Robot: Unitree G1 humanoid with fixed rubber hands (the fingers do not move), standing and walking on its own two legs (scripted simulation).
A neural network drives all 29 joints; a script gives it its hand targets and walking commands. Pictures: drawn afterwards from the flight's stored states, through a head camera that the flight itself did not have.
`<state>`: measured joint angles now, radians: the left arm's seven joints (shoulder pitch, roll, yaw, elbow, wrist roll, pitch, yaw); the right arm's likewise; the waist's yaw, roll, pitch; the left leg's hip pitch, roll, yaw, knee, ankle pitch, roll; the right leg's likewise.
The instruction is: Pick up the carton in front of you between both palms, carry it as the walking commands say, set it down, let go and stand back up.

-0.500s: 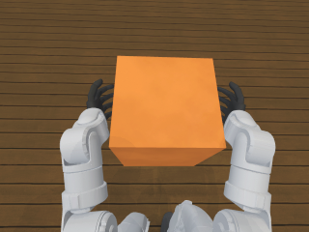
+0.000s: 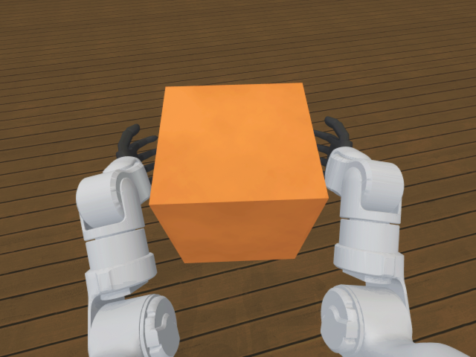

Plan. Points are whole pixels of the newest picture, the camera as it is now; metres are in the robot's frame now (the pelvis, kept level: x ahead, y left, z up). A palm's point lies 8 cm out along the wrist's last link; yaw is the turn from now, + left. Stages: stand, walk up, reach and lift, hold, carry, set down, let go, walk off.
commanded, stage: carry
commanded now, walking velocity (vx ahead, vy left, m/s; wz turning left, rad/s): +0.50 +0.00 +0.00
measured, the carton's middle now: (237, 182) +0.38 -0.02 +0.10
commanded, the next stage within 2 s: none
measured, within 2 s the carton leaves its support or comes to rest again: neither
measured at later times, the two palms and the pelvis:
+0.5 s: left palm (167, 114) +0.58 +0.11 +0.10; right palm (301, 102) +0.60 -0.19 +0.10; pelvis +0.32 -0.05 +0.03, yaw +3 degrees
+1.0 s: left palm (161, 52) +0.86 +0.14 +0.11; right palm (269, 48) +0.85 -0.16 +0.11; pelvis +0.63 +0.00 +0.03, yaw -1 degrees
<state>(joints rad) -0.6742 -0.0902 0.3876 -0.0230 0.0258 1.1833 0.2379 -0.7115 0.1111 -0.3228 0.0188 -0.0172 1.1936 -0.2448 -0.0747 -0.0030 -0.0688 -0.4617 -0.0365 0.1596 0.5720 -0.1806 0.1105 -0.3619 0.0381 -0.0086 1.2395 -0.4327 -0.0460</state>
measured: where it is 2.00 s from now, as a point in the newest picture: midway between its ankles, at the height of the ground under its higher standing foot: (227, 177)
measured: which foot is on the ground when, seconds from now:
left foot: down 0.00-0.32, up 0.34-0.70, down 0.72-1.00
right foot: up 0.00-0.30, down 0.32-0.76, up 0.78-1.00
